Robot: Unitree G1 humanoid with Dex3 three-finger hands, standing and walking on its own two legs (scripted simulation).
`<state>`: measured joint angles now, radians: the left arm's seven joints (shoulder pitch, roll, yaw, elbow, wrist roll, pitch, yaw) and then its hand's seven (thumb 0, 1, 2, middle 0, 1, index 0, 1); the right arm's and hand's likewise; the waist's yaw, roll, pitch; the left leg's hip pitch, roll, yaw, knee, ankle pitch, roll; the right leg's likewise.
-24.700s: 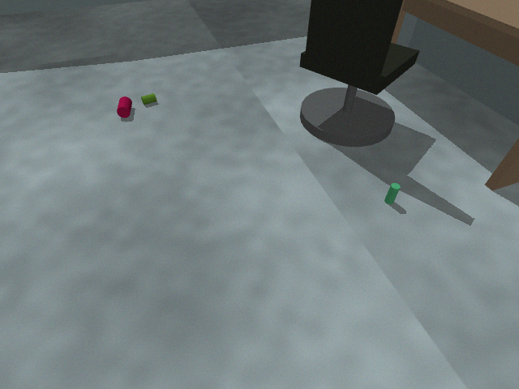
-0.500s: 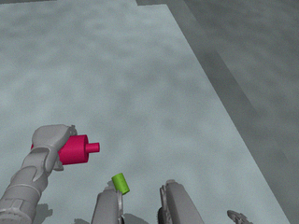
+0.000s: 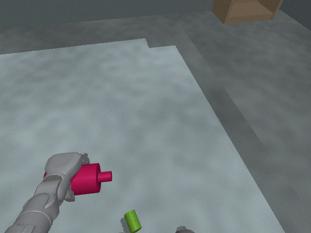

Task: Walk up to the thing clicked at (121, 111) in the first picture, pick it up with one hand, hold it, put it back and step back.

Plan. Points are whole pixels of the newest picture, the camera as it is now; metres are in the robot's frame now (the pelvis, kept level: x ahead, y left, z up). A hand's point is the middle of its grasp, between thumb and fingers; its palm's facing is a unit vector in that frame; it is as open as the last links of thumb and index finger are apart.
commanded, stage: lift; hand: left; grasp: from above
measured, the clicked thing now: (80, 179) +0.34 +0.20 -0.12
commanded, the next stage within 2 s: hold in 0.26 s
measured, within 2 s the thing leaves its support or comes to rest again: neither
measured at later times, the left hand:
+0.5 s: hand (62, 167) +0.34 +0.23 -0.02, palm faces -0.45 -0.03 -0.89, open 11.0 cm
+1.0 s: hand (60, 164) +0.33 +0.22 +0.01, palm faces -0.46 -0.02 -0.89, open 11.0 cm
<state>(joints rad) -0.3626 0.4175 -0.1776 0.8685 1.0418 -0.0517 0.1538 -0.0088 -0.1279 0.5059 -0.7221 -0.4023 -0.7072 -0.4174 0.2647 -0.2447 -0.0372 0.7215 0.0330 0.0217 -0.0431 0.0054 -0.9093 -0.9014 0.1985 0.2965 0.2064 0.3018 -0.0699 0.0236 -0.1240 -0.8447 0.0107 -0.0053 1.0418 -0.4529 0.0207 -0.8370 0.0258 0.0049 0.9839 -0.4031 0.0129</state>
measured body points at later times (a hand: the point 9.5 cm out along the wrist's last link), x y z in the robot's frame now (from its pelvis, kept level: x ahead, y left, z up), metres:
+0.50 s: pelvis +0.03 +0.00 +0.04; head +0.07 +0.00 +0.49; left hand +0.36 +0.22 +0.03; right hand +0.13 -0.27 -0.08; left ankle +0.03 +0.10 -0.67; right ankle +0.04 -0.13 -0.67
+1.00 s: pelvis +0.03 +0.00 +0.06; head +0.05 -0.02 +0.51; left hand +0.35 +0.22 +0.06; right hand +0.15 -0.27 -0.06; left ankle +0.03 +0.10 -0.67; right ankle +0.04 -0.13 -0.67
